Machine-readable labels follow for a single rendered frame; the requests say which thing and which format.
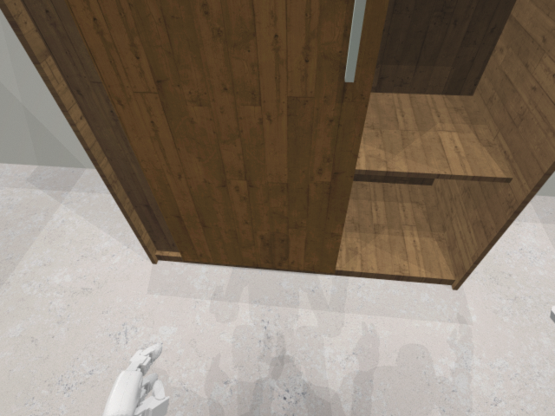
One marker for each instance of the robot left hand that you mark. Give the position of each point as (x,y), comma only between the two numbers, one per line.
(127,397)

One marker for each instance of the wardrobe door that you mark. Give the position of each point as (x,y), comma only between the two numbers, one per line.
(240,118)
(62,39)

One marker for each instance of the handle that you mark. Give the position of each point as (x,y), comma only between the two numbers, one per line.
(354,41)

